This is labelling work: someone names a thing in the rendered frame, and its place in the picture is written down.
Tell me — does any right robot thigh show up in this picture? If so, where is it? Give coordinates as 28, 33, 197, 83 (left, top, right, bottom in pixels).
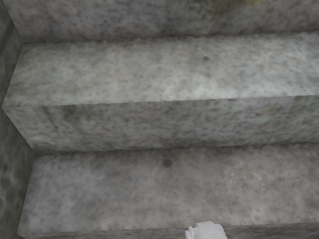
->
184, 221, 227, 239

